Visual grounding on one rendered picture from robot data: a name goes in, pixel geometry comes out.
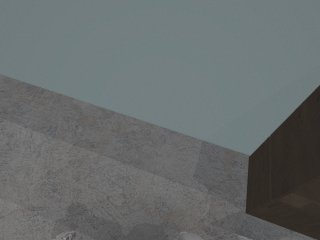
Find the cupboard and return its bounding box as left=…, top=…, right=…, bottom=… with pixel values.
left=245, top=85, right=320, bottom=240

